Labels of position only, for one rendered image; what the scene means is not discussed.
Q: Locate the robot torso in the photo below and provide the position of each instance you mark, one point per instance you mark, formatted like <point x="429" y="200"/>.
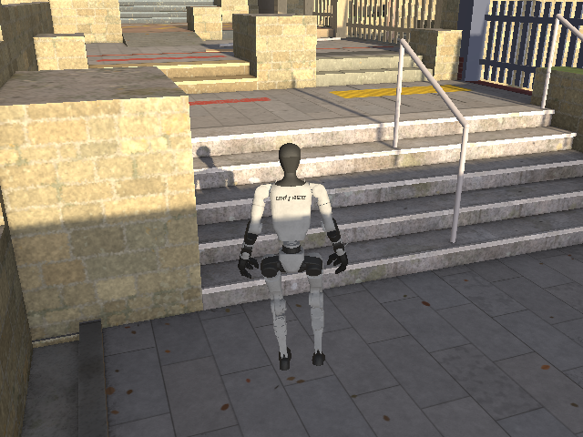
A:
<point x="291" y="219"/>

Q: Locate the right robot hand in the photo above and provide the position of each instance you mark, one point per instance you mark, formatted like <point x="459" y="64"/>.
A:
<point x="338" y="259"/>

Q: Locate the left robot thigh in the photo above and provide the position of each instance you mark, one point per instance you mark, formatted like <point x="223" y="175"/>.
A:
<point x="272" y="275"/>

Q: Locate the robot right upper arm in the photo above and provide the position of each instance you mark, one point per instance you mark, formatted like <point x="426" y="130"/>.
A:
<point x="324" y="206"/>

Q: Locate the robot left upper arm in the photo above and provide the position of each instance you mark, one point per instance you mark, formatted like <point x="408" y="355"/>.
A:
<point x="257" y="207"/>

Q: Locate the right robot forearm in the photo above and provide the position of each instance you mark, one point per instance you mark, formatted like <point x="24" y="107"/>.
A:
<point x="336" y="240"/>

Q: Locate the left robot forearm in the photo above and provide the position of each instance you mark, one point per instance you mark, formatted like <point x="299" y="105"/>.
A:
<point x="248" y="243"/>

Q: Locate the left robot hand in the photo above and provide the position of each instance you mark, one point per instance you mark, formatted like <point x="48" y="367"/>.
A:
<point x="243" y="263"/>

